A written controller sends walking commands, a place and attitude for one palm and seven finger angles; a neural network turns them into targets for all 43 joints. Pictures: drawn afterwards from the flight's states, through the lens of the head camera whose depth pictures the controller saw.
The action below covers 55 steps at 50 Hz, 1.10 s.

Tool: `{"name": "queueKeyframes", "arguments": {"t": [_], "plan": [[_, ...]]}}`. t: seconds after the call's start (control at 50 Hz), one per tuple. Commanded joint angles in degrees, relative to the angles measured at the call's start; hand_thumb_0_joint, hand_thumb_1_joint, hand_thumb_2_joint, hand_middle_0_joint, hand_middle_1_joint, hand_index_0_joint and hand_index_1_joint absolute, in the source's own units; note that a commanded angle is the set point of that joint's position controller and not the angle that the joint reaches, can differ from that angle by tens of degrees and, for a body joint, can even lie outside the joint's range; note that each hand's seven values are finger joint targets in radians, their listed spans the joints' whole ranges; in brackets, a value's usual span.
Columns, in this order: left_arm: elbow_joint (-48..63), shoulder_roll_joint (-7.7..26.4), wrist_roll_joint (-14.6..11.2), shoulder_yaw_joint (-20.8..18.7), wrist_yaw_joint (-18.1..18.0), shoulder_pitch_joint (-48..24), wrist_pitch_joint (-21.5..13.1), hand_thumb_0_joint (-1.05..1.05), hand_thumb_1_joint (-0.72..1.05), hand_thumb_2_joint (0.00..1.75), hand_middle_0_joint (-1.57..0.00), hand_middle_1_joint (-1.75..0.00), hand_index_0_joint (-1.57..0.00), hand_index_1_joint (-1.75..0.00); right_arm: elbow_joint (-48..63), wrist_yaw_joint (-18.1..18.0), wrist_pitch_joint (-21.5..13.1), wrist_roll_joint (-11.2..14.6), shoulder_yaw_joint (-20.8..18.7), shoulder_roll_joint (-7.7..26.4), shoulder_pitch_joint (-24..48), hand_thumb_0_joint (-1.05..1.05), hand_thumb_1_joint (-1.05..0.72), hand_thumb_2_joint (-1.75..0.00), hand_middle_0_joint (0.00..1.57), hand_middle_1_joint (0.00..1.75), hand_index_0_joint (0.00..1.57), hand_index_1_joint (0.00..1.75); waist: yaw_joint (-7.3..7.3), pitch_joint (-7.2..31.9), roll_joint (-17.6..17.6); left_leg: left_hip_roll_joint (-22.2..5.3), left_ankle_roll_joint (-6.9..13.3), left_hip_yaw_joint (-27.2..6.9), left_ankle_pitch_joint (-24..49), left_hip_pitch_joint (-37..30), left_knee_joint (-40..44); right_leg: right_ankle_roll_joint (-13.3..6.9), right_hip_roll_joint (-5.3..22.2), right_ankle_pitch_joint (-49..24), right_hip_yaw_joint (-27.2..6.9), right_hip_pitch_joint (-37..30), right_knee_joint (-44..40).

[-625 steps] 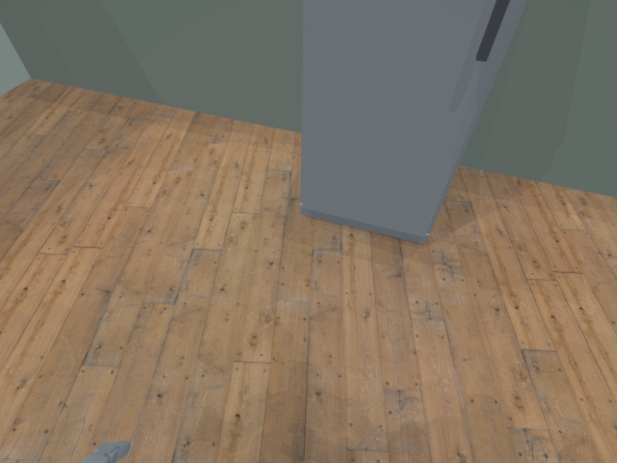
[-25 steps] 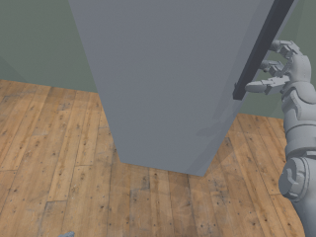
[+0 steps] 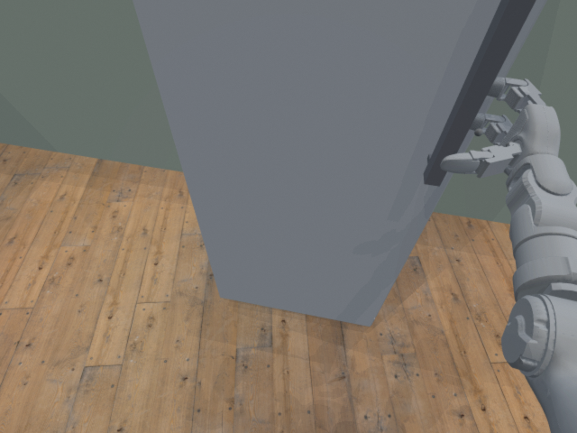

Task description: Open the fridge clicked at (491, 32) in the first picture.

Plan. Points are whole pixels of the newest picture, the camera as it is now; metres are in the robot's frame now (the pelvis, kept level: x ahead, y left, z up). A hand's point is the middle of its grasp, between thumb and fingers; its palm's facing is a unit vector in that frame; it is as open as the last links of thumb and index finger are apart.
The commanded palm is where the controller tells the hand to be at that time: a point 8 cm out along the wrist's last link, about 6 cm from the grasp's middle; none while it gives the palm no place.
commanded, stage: slide the fingers in behind the handle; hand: right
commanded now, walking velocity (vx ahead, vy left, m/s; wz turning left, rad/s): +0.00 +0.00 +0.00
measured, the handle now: (480, 63) +0.54 -0.15 +0.26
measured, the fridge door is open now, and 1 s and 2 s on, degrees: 0 0 0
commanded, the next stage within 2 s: grip the handle and tug to test in 1.44 s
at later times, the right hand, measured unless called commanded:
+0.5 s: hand (462, 130) +0.49 -0.15 +0.19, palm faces +0.05 +1.00 +0.00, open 13.9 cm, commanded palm +0.46 -0.19 +0.19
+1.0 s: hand (444, 126) +0.49 -0.12 +0.19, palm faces +0.05 +1.00 +0.00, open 13.9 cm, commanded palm +0.47 -0.17 +0.19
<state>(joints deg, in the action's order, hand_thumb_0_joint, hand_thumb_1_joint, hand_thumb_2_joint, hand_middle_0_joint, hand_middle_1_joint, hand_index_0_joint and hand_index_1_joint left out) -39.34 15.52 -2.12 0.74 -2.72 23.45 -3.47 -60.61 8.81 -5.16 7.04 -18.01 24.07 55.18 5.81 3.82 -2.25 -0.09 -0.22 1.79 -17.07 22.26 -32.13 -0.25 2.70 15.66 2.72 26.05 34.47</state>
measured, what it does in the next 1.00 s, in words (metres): stands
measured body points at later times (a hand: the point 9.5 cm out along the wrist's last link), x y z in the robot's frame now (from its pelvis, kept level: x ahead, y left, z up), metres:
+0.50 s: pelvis +0.00 +0.00 +0.00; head +0.04 +0.01 +0.45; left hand +0.05 +0.27 -0.12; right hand +0.48 -0.20 +0.19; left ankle -0.01 +0.12 -0.73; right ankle +0.01 -0.12 -0.73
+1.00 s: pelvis +0.00 +0.01 +0.00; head +0.04 +0.02 +0.45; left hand +0.06 +0.27 -0.12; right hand +0.48 -0.18 +0.19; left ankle -0.01 +0.12 -0.73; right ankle +0.01 -0.12 -0.73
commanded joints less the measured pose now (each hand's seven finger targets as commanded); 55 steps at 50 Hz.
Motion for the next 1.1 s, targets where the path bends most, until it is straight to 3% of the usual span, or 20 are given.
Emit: {"name": "queueKeyframes", "arguments": {"t": [0.0,0.04,0.1,0.18,0.22,0.32,0.4,0.44,0.48,0.54,0.56,0.6,0.68,0.74,0.78,0.8,0.84,0.94,1.0,1.08], "plan": [[5.2,9.0,-0.3,-3.1,-0.6,2.0,-2.1,0.0,0.9,0.9,-0.2,-0.3,-0.2,-0.3,13.2,-1.2,-3.0,0.9,-1.9,12.0,29.5,0.0,0.5,-0.3,0.3,1.2,0.3,1.2,0.15,18.3,2.2,1.8,0.9,0.2,15.9,-2.2,3.9,-1.9,-1.3,-12.1,-2.6,-14.2,-2.8],[5.1,8.9,-0.3,-3.0,-0.6,1.9,-2.1,0.0,0.9,0.9,-0.2,-0.3,-0.2,-0.3,13.0,-1.5,-3.0,0.1,-1.9,12.9,30.7,0.0,0.5,-0.3,0.3,1.2,0.3,1.2,0.13,17.3,2.4,1.7,0.8,0.0,15.6,-2.4,3.9,-1.9,-1.5,-11.3,-2.4,-12.9,-2.9],[5.3,8.4,-0.2,-3.0,-0.4,1.5,-2.3,0.0,0.9,0.9,-0.2,-0.3,-0.2,-0.3,15.2,-2.1,-3.7,-0.4,0.4,10.0,32.8,0.0,0.5,-0.3,0.3,1.2,0.3,1.2,0.47,19.1,-1.4,1.7,1.1,0.1,15.8,-1.1,3.5,-1.6,-1.5,-12.8,-2.8,-15.7,-2.3],[4.5,8.7,-0.1,-2.9,-0.7,2.1,-2.3,0.0,0.9,0.9,-0.2,-0.3,-0.2,-0.3,11.8,-2.2,-3.6,0.2,0.1,10.5,34.2,0.0,0.5,-0.3,0.3,1.2,0.3,1.2,1.43,17.6,2.1,1.6,0.8,0.0,15.0,-1.0,3.9,-1.8,-1.5,-11.2,-2.8,-14.0,-2.1],[4.6,8.6,-0.2,-2.8,-0.6,1.7,-2.3,0.0,0.9,0.9,-0.2,-0.3,-0.2,-0.3,11.9,-2.3,-3.6,-0.2,0.9,9.7,34.5,0.0,0.5,-0.3,0.3,1.2,0.3,1.2,1.06,18.8,-0.4,1.5,1.0,0.0,16.0,-0.6,3.3,-1.6,-1.7,-12.2,-2.9,-14.6,-2.0],[4.7,8.5,0.0,-3.1,-0.3,2.1,-2.3,0.0,0.9,0.9,-0.2,-0.3,-0.2,-0.3,12.4,-2.9,-4.0,0.1,-0.1,9.8,33.4,0.0,0.5,-0.3,0.3,1.2,0.3,1.2,0.56,21.7,0.5,1.6,0.9,0.0,18.7,-2.0,2.7,-1.6,-1.7,-14.9,-2.7,-15.4,-1.4],[4.5,8.2,-0.2,-3.1,-0.1,1.8,-2.2,0.0,0.9,0.9,-0.2,-0.3,-0.2,-0.3,14.0,-2.8,-3.7,0.5,3.5,5.1,34.3,0.0,0.5,-0.3,0.3,1.2,0.3,1.2,1.5,19.9,-0.1,1.9,0.9,0.4,18.3,-0.3,3.0,-1.5,-1.4,-15.4,-3.0,-16.6,-1.4],[4.0,8.5,-0.1,-3.2,-0.2,2.1,-2.1,0.0,0.9,0.9,-0.2,-0.3,-0.2,-0.3,13.3,-3.2,-3.2,0.7,2.0,7.0,35.3,0.0,0.5,-0.3,0.3,1.2,0.3,1.2,1.39,19.4,0.8,1.9,0.9,0.3,17.6,-0.8,3.2,-1.6,-1.6,-13.7,-3.0,-15.3,-1.7],[4.3,8.5,0.1,-3.3,-0.2,2.4,-2.1,0.0,0.9,0.9,-0.2,-0.3,-0.2,-0.3,15.1,-3.5,-3.5,0.6,0.5,8.4,34.0,0.0,0.5,-0.3,0.3,1.2,0.3,1.2,0.44,21.9,0.9,1.8,1.1,0.3,19.7,-3.2,2.7,-1.7,-1.8,-16.1,-2.8,-15.7,-1.4],[4.4,7.8,-0.1,-3.2,0.1,1.6,-2.2,0.0,0.9,0.9,-0.2,-0.3,-0.2,-0.3,16.6,-3.5,-3.4,0.3,3.8,4.3,33.2,0.0,0.5,-0.3,0.3,1.2,0.3,1.2,0.64,21.3,-1.2,1.9,1.1,0.4,20.2,-1.8,2.7,-1.5,-1.7,-17.2,-2.9,-17.3,-1.3],[4.1,7.8,-0.2,-3.2,0.1,1.5,-2.3,0.0,0.9,0.9,-0.2,-0.3,-0.2,-0.3,15.6,-3.6,-3.1,0.4,4.2,3.6,33.2,0.0,0.5,-0.3,0.3,1.2,0.3,1.2,1.04,19.5,-0.1,2.0,1.0,0.5,18.8,-1.0,3.2,-1.5,-1.6,-15.6,-2.8,-16.8,-1.5],[3.6,8.2,-0.1,-3.1,-0.1,1.9,-2.1,0.0,0.9,0.9,-0.2,-0.3,-0.2,-0.3,13.4,-4.0,-2.7,1.0,1.8,6.0,33.5,0.0,0.5,-0.3,0.3,1.2,0.3,1.2,1.01,18.1,3.5,1.9,0.8,0.3,18.2,-2.1,3.7,-1.9,-1.8,-13.4,-2.8,-14.1,-2.0],[3.7,8.0,0.3,-3.0,-0.1,2.1,-2.0,0.0,0.9,0.9,-0.2,-0.3,-0.2,-0.3,13.8,-5.5,-3.2,-0.6,1.0,7.8,35.3,0.0,0.5,-0.3,0.3,1.2,0.3,1.2,0.8,18.9,1.4,1.5,0.8,-0.1,18.2,-3.1,3.5,-1.9,-2.1,-13.1,-2.4,-13.4,-2.0],[4.1,7.6,0.2,-3.2,0.2,1.6,-2.3,0.0,0.9,0.9,-0.2,-0.3,-0.2,-0.3,15.2,-5.7,-4.0,-0.8,2.0,5.9,34.4,0.0,0.5,-0.3,0.3,1.2,0.3,1.2,0.66,21.4,0.7,1.7,0.8,-0.1,19.4,-2.8,3.0,-1.8,-2.1,-14.5,-2.4,-15.6,-1.6],[4.0,7.7,0.2,-3.2,0.2,1.8,-2.2,0.0,0.9,0.9,-0.2,-0.3,-0.2,-0.3,14.7,-5.3,-4.1,-0.3,3.1,4.7,33.4,0.0,0.5,-0.3,0.3,1.2,0.3,1.2,0.88,20.5,3.0,1.7,0.9,0.1,20.1,-4.0,3.2,-1.9,-2.0,-15.0,-2.4,-14.7,-1.8],[4.2,7.6,0.0,-3.3,0.3,1.2,-2.3,0.0,0.9,0.9,-0.2,-0.3,-0.2,-0.3,15.3,-5.2,-4.0,0.0,2.9,4.3,33.4,0.0,0.5,-0.3,0.3,1.2,0.3,1.2,0.53,21.3,1.2,1.7,0.9,-0.1,20.9,-3.7,3.0,-1.8,-2.1,-15.3,-2.1,-15.5,-1.7],[4.3,7.6,-0.1,-3.2,0.2,0.9,-2.1,0.0,0.9,0.9,-0.2,-0.3,-0.2,-0.3,14.4,-5.2,-3.5,0.3,1.8,5.1,31.7,0.0,0.5,-0.3,0.3,1.2,0.3,1.2,-0.01,20.5,2.1,1.7,0.9,0.0,21.1,-4.3,3.2,-1.9,-2.2,-14.9,-1.9,-14.8,-1.8],[4.4,7.6,-0.2,-3.0,0.1,0.7,-1.6,0.0,0.9,0.9,-0.2,-0.3,-0.2,-0.3,12.4,-5.7,-2.4,-0.6,3.8,3.8,33.2,0.0,0.5,-0.3,0.3,1.2,0.3,1.2,0.99,17.0,2.9,1.4,0.6,-0.3,18.8,-3.2,3.9,-2.0,-2.3,-11.8,-1.7,-12.4,-2.4],[4.2,7.6,0.0,-3.2,0.1,1.2,-1.7,0.0,0.9,0.9,-0.2,-0.3,-0.2,-0.3,13.2,-6.0,-2.8,-0.4,3.1,4.2,34.7,0.0,0.5,-0.3,0.3,1.2,0.3,1.2,1.15,19.6,2.3,1.4,0.6,-0.3,19.0,-3.2,3.7,-2.0,-2.2,-12.7,-2.0,-13.9,-2.2],[4.0,7.7,0.1,-3.1,0.0,1.4,-1.6,0.0,0.9,0.9,-0.2,-0.3,-0.2,-0.3,11.9,-5.9,-3.1,-0.3,3.3,4.2,34.8,0.0,0.5,-0.3,0.3,1.2,0.3,1.2,1.33,18.4,3.3,1.4,0.6,-0.3,18.1,-3.3,3.9,-2.1,-2.3,-11.7,-2.0,-12.9,-2.3]]}}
